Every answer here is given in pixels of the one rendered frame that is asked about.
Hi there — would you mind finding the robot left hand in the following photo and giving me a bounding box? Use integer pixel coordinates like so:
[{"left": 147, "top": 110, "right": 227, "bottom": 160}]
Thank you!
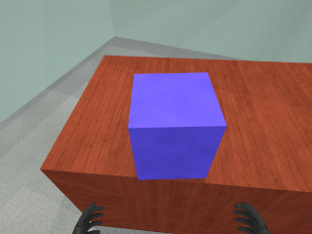
[{"left": 72, "top": 203, "right": 104, "bottom": 234}]

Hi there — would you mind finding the pedestal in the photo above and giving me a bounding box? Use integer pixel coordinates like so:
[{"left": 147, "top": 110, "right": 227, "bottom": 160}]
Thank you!
[{"left": 40, "top": 55, "right": 312, "bottom": 234}]

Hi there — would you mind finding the robot right hand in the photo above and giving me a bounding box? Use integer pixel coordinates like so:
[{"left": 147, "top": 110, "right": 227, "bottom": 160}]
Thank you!
[{"left": 233, "top": 202, "right": 271, "bottom": 234}]

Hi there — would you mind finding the carton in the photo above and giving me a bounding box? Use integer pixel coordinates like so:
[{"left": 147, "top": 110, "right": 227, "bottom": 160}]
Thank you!
[{"left": 128, "top": 72, "right": 227, "bottom": 180}]

